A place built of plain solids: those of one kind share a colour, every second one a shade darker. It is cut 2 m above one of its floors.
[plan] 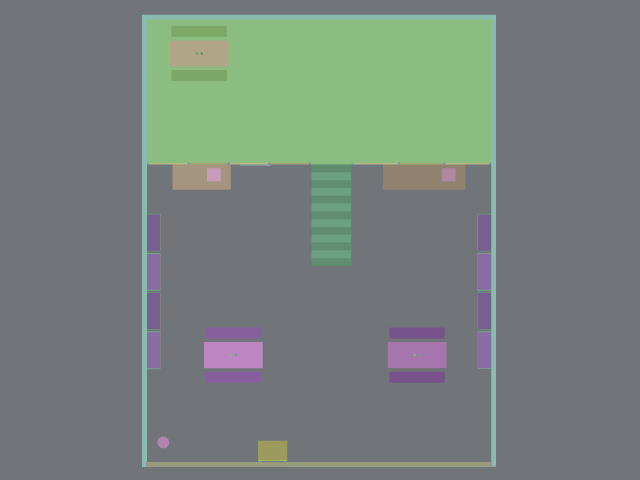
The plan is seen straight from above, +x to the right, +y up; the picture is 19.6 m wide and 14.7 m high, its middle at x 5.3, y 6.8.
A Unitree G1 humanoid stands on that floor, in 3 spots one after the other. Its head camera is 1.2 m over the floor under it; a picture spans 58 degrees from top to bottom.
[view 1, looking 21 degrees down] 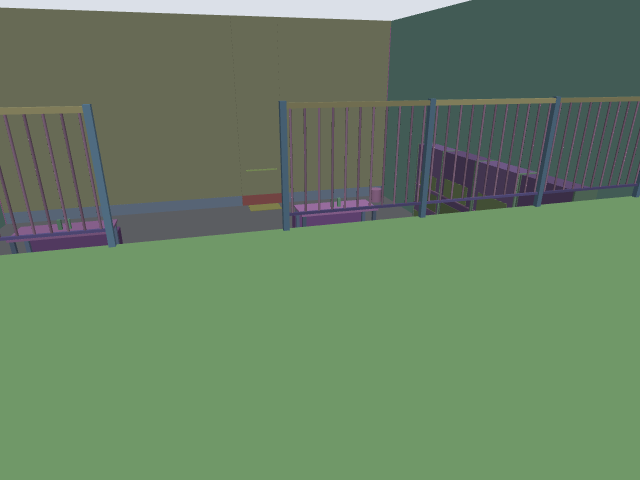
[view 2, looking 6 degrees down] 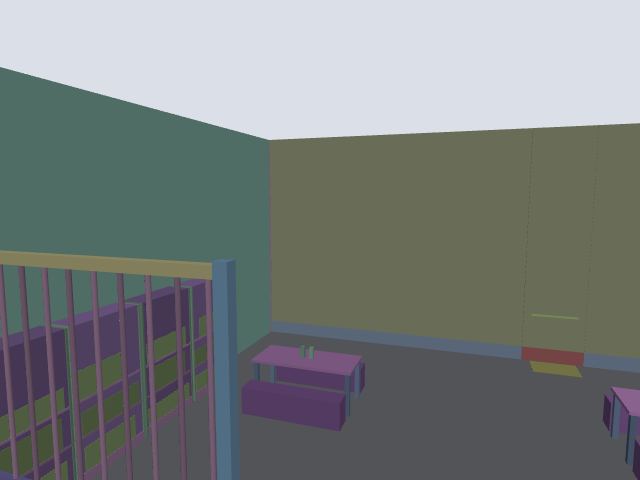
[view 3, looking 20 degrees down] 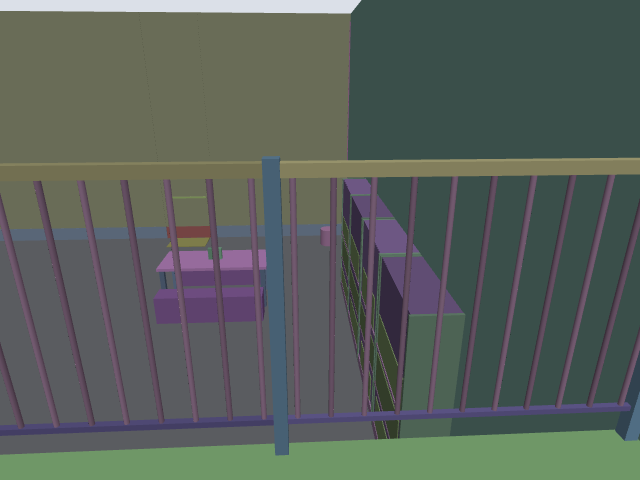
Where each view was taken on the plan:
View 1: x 5.65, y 12.45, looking -106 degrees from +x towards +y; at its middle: upper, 3.35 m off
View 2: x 5.65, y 10.21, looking -71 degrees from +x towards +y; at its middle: window_wall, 10.86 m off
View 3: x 1.20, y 10.31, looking -93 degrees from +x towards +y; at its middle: ground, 10.63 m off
